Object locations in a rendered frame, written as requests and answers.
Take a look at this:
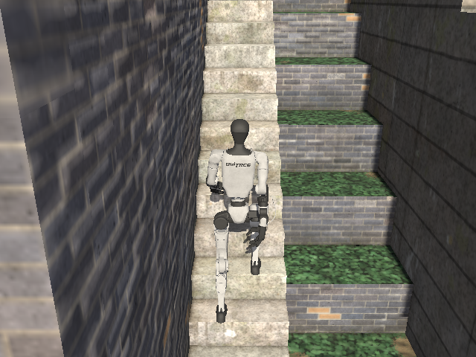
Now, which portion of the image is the robot left upper arm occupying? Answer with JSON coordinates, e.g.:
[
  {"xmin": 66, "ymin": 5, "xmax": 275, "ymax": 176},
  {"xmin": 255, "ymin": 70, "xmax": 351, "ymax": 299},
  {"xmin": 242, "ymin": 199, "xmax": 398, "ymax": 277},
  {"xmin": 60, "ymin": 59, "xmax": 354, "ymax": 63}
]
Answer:
[{"xmin": 207, "ymin": 149, "xmax": 224, "ymax": 186}]

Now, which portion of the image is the robot right upper arm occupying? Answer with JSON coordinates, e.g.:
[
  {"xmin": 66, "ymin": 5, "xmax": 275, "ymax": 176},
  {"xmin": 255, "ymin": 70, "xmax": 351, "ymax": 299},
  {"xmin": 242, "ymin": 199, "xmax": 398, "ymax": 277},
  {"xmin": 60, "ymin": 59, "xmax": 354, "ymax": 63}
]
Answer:
[{"xmin": 254, "ymin": 151, "xmax": 268, "ymax": 195}]

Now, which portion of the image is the robot shin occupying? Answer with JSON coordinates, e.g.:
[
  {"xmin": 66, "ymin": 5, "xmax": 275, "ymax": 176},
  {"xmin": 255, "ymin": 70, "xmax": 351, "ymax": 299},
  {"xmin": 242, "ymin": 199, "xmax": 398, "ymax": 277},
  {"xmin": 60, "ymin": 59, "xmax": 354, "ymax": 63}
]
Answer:
[
  {"xmin": 251, "ymin": 232, "xmax": 260, "ymax": 266},
  {"xmin": 216, "ymin": 259, "xmax": 227, "ymax": 312}
]

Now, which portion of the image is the robot left forearm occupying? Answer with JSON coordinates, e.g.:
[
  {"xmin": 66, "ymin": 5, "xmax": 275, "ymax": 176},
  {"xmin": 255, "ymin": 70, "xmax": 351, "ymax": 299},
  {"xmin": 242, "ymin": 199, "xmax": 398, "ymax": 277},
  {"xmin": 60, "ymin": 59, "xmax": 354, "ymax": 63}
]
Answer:
[{"xmin": 206, "ymin": 176, "xmax": 217, "ymax": 189}]

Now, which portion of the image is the left robot hand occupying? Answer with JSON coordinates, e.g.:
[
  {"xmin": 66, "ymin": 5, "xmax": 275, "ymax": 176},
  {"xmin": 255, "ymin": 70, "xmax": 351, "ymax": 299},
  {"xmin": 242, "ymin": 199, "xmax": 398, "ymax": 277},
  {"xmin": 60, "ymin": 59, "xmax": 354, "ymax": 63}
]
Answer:
[{"xmin": 210, "ymin": 181, "xmax": 224, "ymax": 194}]

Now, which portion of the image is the robot right forearm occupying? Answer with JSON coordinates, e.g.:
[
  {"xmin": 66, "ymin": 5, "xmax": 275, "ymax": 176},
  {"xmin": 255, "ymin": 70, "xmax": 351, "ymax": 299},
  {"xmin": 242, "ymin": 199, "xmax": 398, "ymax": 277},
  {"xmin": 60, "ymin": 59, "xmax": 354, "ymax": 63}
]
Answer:
[{"xmin": 257, "ymin": 185, "xmax": 268, "ymax": 227}]

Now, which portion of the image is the right robot hand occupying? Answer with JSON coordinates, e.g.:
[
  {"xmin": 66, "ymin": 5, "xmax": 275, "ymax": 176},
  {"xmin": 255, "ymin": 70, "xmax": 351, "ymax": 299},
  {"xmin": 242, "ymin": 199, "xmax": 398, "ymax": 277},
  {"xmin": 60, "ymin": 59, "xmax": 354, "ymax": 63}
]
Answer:
[{"xmin": 246, "ymin": 225, "xmax": 266, "ymax": 248}]

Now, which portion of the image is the robot right shin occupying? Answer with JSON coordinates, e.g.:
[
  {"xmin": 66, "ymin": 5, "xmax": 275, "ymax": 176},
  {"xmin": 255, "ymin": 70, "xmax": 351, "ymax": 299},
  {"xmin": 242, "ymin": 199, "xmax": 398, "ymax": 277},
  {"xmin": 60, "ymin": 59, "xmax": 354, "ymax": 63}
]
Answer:
[{"xmin": 251, "ymin": 232, "xmax": 260, "ymax": 266}]

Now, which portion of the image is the robot left shin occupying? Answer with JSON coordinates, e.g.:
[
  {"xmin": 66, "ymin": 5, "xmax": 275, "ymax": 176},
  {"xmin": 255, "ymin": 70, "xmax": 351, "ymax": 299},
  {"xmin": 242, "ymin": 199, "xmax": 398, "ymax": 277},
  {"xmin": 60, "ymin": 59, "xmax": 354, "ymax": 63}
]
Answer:
[{"xmin": 216, "ymin": 259, "xmax": 227, "ymax": 312}]

